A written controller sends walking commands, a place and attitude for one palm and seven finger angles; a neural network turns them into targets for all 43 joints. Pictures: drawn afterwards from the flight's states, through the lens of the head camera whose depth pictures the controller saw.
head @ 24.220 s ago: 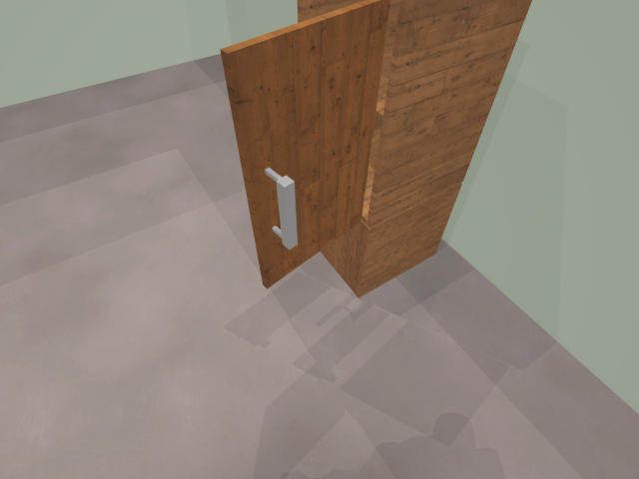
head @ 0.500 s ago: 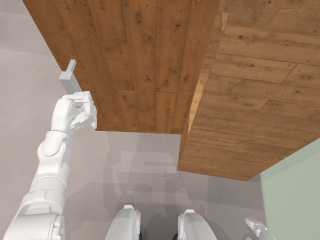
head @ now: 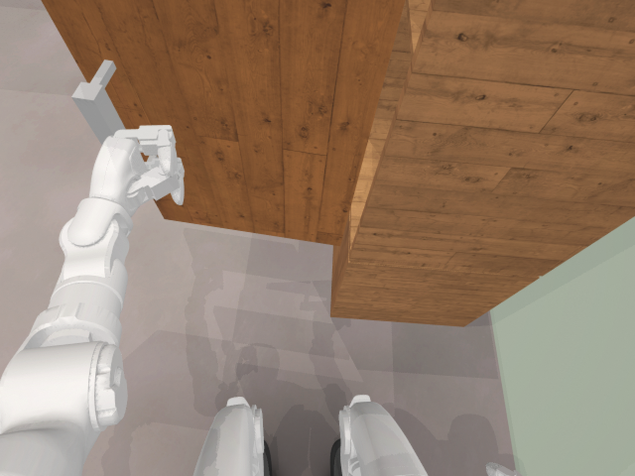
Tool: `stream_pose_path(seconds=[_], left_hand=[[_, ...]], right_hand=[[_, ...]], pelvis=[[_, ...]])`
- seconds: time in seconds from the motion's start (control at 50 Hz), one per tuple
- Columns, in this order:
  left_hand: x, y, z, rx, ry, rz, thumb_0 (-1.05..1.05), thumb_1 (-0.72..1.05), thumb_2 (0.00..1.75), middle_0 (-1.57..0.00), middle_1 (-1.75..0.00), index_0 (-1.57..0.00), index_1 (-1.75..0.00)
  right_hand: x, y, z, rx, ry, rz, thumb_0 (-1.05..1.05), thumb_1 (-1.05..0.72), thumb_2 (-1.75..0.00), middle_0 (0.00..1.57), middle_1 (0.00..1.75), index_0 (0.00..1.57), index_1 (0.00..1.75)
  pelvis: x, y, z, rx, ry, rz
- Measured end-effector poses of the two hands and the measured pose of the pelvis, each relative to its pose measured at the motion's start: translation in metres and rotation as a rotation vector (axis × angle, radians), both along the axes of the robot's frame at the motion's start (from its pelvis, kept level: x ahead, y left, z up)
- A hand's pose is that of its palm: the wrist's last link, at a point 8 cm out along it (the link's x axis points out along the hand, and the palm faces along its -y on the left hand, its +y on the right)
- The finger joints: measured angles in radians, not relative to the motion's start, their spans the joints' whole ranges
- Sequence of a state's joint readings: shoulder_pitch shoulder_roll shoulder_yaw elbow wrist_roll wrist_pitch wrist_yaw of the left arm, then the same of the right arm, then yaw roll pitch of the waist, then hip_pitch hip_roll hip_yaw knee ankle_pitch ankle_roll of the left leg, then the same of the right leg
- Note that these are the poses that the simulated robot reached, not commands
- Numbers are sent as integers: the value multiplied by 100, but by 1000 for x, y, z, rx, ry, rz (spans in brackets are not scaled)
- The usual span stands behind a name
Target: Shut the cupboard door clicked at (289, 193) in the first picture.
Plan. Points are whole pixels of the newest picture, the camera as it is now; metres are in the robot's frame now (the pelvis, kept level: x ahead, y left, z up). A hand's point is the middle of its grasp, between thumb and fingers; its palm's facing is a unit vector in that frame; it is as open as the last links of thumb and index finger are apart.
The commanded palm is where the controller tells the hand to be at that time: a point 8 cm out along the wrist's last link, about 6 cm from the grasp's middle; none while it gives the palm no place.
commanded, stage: push the door shut along its arc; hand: left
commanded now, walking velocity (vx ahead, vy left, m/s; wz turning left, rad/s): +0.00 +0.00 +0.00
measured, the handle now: (126, 134) +0.54 +0.23 +0.05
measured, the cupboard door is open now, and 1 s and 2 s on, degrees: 85 67 64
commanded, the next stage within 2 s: pull the fist back off the door in 0.92 s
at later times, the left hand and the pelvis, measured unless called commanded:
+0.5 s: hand (198, 143) +0.52 +0.13 +0.06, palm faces -0.31 -0.95 -0.03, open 3.1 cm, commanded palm +0.53 +0.17 +0.06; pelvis +0.00 +0.00 -0.02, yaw -1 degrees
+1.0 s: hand (224, 117) +0.57 +0.10 +0.06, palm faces -0.40 -0.92 -0.03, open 3.3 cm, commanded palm +0.58 +0.11 +0.06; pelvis +0.00 +0.00 -0.03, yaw -2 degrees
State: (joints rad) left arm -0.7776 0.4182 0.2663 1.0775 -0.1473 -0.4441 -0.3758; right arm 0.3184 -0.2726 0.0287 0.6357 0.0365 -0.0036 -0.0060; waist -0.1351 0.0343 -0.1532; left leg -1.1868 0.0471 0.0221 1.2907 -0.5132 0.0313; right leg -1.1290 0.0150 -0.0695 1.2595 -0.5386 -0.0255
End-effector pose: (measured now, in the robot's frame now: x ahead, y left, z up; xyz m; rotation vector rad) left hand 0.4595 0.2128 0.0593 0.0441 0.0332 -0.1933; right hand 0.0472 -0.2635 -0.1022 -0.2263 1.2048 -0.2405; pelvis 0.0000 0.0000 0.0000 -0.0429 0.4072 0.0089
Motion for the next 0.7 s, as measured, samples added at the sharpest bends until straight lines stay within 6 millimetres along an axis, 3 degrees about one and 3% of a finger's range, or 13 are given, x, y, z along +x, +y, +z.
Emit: stream_pose_path(seconds=[0.16, 0.46, 0.7], left_hand=[[16, -2, 0, 5, 7, -44, 2, 90, 90, -130, -150, -130, -150], [56, -24, 2, -8, 18, -113, 2, 90, 90, -130, -150, -130, -150], [76, -30, 2, 15, 45, -156, -1, 90, 93, -130, -150, -130, -150]], right_hand=[[-13, -1, -3, -5, 49, -14, 0, -91, -90, 20, 30, 20, 30], [-25, -3, -8, -29, 63, -38, 0, -91, -90, 20, 30, 20, 30], [-45, 0, -16, -35, 133, -43, 0, -91, -90, 20, 30, 21, 30]], pelvis=[[0, 1, -4, -8, 18, 2], [-2, 1, -15, -19, 63, -9], [-4, 1, -23, -29, 93, -3]])
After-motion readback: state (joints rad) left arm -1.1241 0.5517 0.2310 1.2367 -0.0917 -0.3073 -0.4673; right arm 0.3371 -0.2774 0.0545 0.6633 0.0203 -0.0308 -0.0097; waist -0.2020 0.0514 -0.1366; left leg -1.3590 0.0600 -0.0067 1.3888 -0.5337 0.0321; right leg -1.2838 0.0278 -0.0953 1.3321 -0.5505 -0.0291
